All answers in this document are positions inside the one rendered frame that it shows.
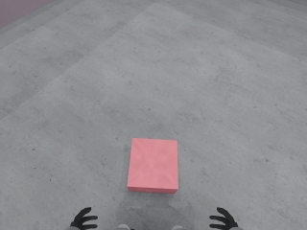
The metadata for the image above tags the robot right hand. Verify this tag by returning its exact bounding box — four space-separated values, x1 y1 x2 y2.
209 207 238 230

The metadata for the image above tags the carton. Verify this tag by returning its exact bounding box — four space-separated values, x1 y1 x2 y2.
127 138 178 194

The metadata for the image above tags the robot left hand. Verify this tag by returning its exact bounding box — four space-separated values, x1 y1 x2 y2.
70 207 98 230

